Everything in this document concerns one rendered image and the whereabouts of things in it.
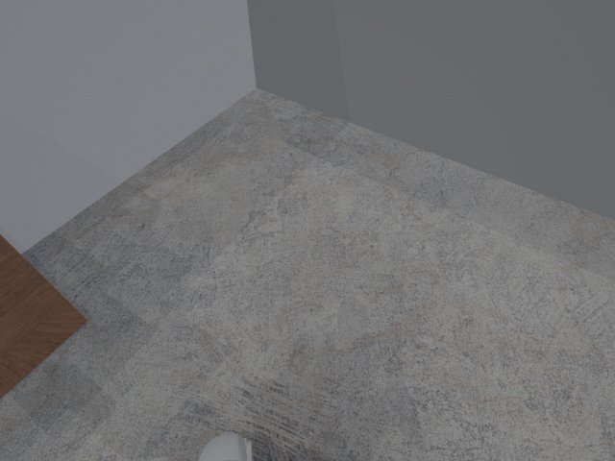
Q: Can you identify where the robot left thigh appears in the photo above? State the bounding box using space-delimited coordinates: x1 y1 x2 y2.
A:
198 434 253 461

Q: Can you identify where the cabinet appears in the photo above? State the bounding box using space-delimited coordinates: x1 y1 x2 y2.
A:
0 234 87 400

